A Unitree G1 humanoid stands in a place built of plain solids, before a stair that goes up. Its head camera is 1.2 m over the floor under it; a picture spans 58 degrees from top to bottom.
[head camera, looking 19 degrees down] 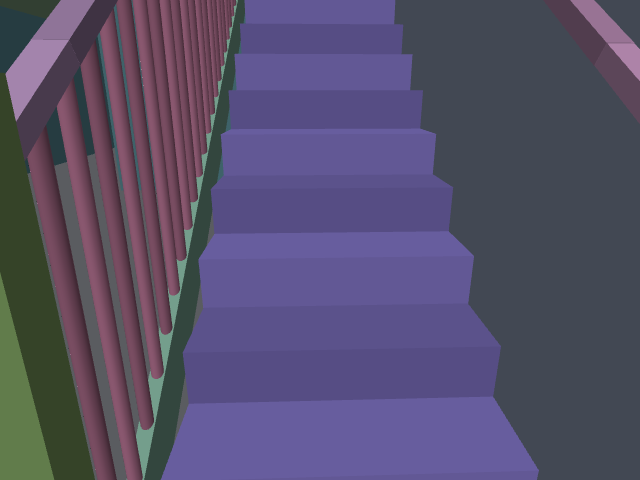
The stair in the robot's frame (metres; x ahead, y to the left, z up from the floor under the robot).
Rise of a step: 0.17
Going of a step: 0.26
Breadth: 0.90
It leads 2 degrees to the left of straight ahead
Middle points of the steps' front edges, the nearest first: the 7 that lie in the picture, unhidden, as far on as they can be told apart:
1.05 -0.07 0.52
1.31 -0.06 0.69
1.58 -0.05 0.86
1.84 -0.04 1.03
2.11 -0.03 1.20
2.37 -0.02 1.38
2.64 -0.01 1.55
